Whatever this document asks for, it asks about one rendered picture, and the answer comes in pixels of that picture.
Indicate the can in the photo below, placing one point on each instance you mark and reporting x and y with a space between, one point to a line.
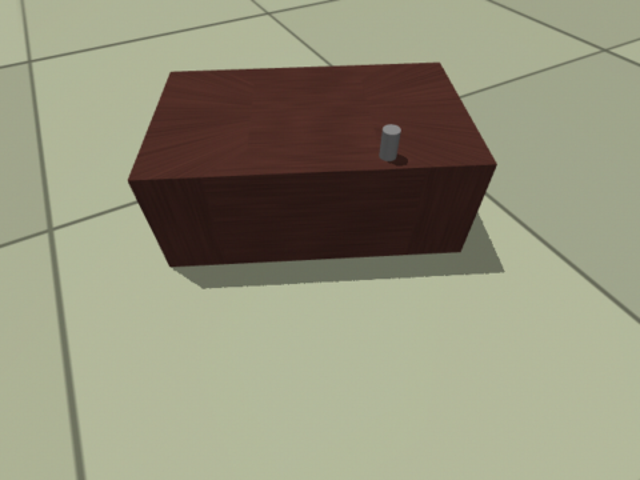
389 142

